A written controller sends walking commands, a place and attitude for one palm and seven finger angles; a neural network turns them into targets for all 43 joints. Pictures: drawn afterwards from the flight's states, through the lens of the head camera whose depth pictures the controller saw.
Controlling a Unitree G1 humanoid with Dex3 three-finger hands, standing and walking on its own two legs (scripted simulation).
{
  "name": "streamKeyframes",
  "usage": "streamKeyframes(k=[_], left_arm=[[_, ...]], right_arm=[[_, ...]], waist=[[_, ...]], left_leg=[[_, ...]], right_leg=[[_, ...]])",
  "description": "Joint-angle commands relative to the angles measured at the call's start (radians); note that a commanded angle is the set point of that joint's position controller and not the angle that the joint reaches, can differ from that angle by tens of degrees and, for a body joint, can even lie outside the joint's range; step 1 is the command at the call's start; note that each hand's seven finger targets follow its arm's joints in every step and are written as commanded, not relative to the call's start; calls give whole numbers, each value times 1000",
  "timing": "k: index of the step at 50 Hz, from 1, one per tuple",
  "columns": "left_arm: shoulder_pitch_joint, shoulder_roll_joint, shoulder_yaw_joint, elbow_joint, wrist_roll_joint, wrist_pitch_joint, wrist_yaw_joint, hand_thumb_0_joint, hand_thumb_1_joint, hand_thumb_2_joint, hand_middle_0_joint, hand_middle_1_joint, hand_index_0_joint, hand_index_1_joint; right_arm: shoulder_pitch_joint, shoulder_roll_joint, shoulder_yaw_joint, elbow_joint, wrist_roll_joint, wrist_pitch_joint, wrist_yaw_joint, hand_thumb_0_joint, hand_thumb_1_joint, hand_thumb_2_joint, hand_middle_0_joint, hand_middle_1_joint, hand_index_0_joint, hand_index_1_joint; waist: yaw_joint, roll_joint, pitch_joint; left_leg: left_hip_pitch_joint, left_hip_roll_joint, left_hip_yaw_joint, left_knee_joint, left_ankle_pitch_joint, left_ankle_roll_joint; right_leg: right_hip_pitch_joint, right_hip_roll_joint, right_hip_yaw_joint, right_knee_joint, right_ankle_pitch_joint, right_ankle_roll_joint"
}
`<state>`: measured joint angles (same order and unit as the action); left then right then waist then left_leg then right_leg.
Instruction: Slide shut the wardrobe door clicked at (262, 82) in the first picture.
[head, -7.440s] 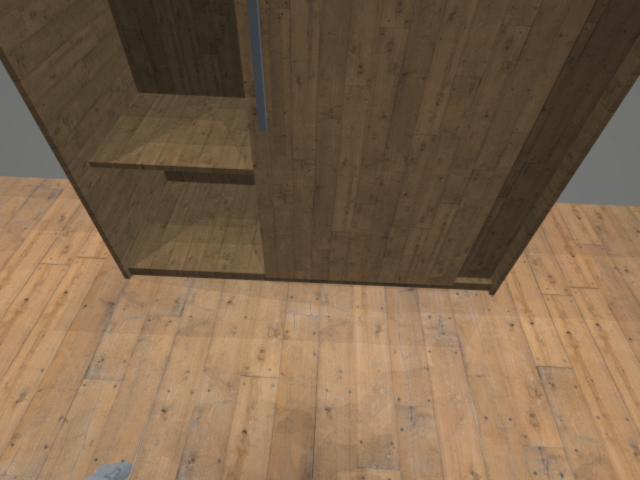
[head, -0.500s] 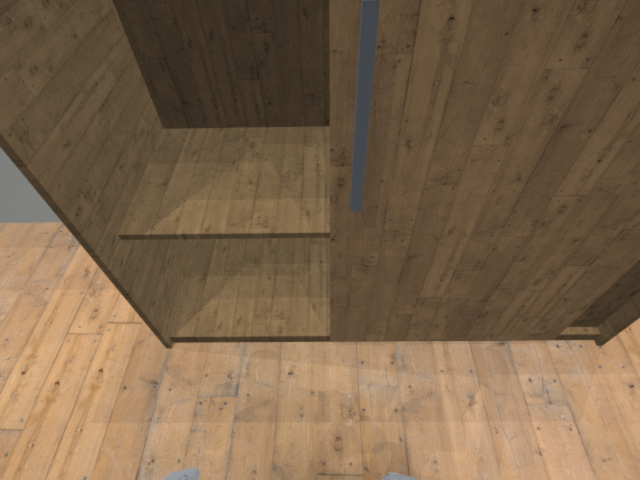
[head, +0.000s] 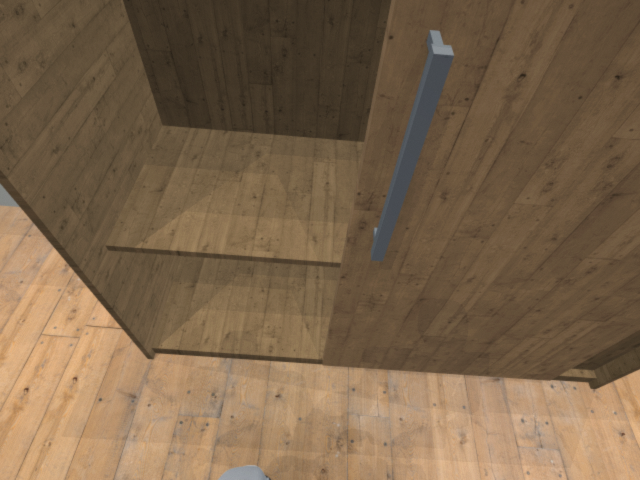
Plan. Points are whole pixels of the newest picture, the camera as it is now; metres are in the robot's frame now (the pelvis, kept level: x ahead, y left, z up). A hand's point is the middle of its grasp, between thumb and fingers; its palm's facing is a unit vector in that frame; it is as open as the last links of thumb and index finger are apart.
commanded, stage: come to a stop and stand still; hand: right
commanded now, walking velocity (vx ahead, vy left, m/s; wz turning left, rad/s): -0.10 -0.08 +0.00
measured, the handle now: (399, 171) +0.47 -0.06 +0.13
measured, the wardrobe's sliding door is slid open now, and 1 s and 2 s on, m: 0.53 0.53 0.53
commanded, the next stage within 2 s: look again from close up in 1.80 s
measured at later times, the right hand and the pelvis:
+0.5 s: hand out of the picture -0.04 -0.27 -0.16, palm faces +0.04 +0.97 -0.26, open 7.4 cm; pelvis -0.05 -0.07 +0.00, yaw +1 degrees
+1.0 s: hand out of the picture -0.04 -0.24 -0.17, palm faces +0.02 +0.98 -0.19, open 7.3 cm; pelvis -0.04 -0.07 +0.01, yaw +0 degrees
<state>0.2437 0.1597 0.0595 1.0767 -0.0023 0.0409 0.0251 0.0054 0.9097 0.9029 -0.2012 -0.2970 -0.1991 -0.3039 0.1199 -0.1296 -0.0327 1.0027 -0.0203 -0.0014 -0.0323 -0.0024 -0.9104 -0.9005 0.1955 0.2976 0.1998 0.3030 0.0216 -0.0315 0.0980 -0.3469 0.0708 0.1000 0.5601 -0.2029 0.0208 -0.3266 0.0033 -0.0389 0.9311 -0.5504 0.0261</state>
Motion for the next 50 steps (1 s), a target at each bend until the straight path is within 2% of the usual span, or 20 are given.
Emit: streamKeyframes(k=[1,4,6,7,8,9,10,11,12,13,16,17,18,19,20,21,24,25,28,50], left_arm=[[55,53,15,-65,7,6,1,0,900,900,-200,-300,-200,-300],[78,42,11,-72,9,0,-6,0,900,900,-200,-300,-200,-300],[107,42,7,-72,10,-10,-7,0,900,900,-200,-300,-200,-300],[131,127,24,-141,-3,-37,-5,0,900,900,-200,-300,-200,-300],[57,120,7,-187,-1,-40,-11,0,900,900,-200,-300,-200,-300],[52,158,14,-215,25,-49,-7,0,900,900,-200,-300,-200,-300],[0,202,17,-255,38,-32,-4,0,900,900,-200,-300,-200,-300],[-15,183,16,-271,36,-30,-3,0,900,900,-200,-300,-200,-300],[-34,190,16,-277,35,-28,-2,0,900,900,-200,-300,-200,-300],[-42,181,7,-281,37,-27,-3,0,900,900,-200,-300,-200,-300],[-42,163,-2,-279,30,-33,-5,0,900,900,-200,-300,-200,-300],[-23,149,-7,-275,24,-37,-6,0,900,900,-200,-300,-200,-300],[-3,126,-15,-266,19,-41,-5,0,900,900,-200,-300,-200,-300],[35,124,-16,-259,17,-43,-7,0,900,900,-200,-300,-200,-300],[53,136,-12,-247,19,-41,-7,0,900,900,-200,-300,-200,-300],[67,144,-9,-235,20,-43,-8,0,900,900,-200,-300,-200,-300],[58,154,-12,-214,23,-53,-10,0,900,900,-200,-300,-200,-300],[44,152,-11,-213,22,-54,-10,0,900,900,-200,-300,-200,-300],[44,147,-17,-194,20,-58,-10,0,900,900,-200,-300,-200,-300],[127,94,-47,-17,13,-78,-1,0,900,900,-200,-300,-200,-300]], right_arm=[[77,-220,-62,-49,-12,9,-22,0,-900,-900,200,300,200,300],[60,-227,-64,-57,-17,15,-19,0,-900,-900,200,300,200,300],[58,-226,-65,-55,-16,19,-15,0,-900,-900,200,300,200,300],[68,-254,-50,-75,-9,9,-58,0,-900,-900,200,300,200,300],[81,-238,-33,-87,17,15,-57,0,-900,-900,200,300,200,300],[141,-157,-22,-94,21,33,-39,0,-900,-900,200,300,200,300],[152,-137,-20,-104,15,42,-27,0,-900,-900,200,300,200,300],[110,-141,-19,-113,0,55,-16,0,-900,-900,200,300,200,300],[102,-136,-19,-116,-5,57,-7,0,-900,-900,200,300,200,300],[116,-140,-16,-113,-3,54,0,0,-900,-900,200,300,200,300],[207,-124,-10,-100,-3,26,9,0,-900,-900,200,300,200,300],[219,-138,-5,-98,-6,15,6,0,-900,-900,200,300,200,300],[198,-155,-1,-95,-4,2,5,0,-900,-900,200,300,200,300],[178,-175,0,-102,-3,-3,6,0,-900,-900,200,300,200,300],[161,-180,-4,-108,-3,-5,6,0,-900,-900,200,300,200,300],[154,-173,-2,-108,-3,-3,4,0,-900,-900,200,300,200,300],[196,-147,1,-98,-4,2,2,0,-900,-900,200,300,200,300],[218,-139,3,-90,-6,2,1,0,-900,-900,200,300,200,300],[248,-133,8,-65,-8,-3,1,0,-900,-900,200,300,200,300],[262,-88,28,55,4,-24,-9,0,-900,-900,200,300,200,300]], waist=[[-40,190,-194],[-35,223,-203],[-23,227,-197],[47,81,-377],[14,-45,-282],[-17,-274,-236],[-41,-265,-149],[-18,-197,-51],[-20,-147,9],[-31,-137,26],[-58,-39,6],[-51,15,-3],[-29,36,2],[0,51,-30],[10,115,-52],[16,136,-49],[-5,15,-34],[-17,2,-30],[-26,35,-37],[-21,29,-17]], left_leg=[[193,276,-211,-165,667,183],[172,240,-205,-193,436,161],[144,214,-207,-187,275,136],[311,220,-240,15,613,97],[289,154,-103,83,432,62],[119,60,-58,147,-5,9],[46,6,-29,140,-182,1],[7,-37,-18,202,-210,2],[-13,-47,-45,257,-204,2],[-2,-49,-63,278,-181,7],[66,-40,-69,46,-87,2],[86,-25,-118,-52,-40,12],[67,21,-202,-111,-8,38],[2,44,-249,-137,-125,60],[-34,39,-245,-151,-193,54],[-56,31,-233,-153,-215,45],[1,-12,-164,-97,-120,19],[33,-17,-150,-86,-88,15],[75,-13,-160,-102,-66,15],[118,23,-182,-166,39,14]], right_leg=[[-56,-17,49,71,17,17],[-9,-13,17,-74,64,14],[47,-11,-7,-244,134,8],[91,-17,-49,-411,181,20],[66,-58,-29,-547,323,3],[30,-194,167,-575,448,-57],[-42,-275,219,-579,417,-129],[-111,-238,222,-637,282,-134],[-164,-232,227,-650,237,-142],[-192,-216,208,-655,210,-152],[-112,-178,167,-584,164,-132],[-95,-136,144,-547,150,-108],[-80,-84,120,-526,178,-86],[-9,-60,114,-539,123,-73],[44,-62,109,-524,126,-74],[65,-72,115,-539,127,-77],[12,-118,169,-652,63,-86],[-15,-127,176,-674,44,-89],[-26,-120,173,-685,46,-88],[55,-105,124,-680,238,-68]])
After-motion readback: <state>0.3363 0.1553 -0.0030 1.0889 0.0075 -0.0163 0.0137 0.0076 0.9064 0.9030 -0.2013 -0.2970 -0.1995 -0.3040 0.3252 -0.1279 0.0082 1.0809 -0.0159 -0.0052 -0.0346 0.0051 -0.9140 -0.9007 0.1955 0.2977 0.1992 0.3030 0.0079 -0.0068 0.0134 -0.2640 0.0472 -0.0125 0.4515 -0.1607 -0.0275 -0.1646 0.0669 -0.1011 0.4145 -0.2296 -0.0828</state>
